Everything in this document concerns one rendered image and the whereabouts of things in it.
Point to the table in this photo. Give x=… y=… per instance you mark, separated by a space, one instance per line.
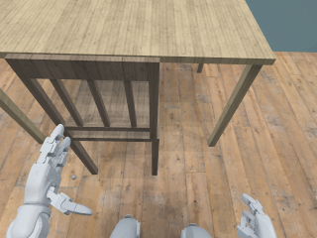
x=175 y=31

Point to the robot right thigh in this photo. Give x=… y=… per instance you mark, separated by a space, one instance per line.
x=194 y=232

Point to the left robot forearm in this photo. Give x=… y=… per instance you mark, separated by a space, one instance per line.
x=32 y=221

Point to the robot right hand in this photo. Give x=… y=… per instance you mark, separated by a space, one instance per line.
x=260 y=224

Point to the chair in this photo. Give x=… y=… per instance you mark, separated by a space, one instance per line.
x=117 y=99

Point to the robot thigh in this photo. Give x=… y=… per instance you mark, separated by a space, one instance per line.
x=194 y=232
x=127 y=228

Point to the robot left thigh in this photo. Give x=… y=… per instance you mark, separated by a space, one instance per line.
x=127 y=228

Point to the robot left hand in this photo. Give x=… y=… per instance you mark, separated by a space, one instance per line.
x=46 y=170

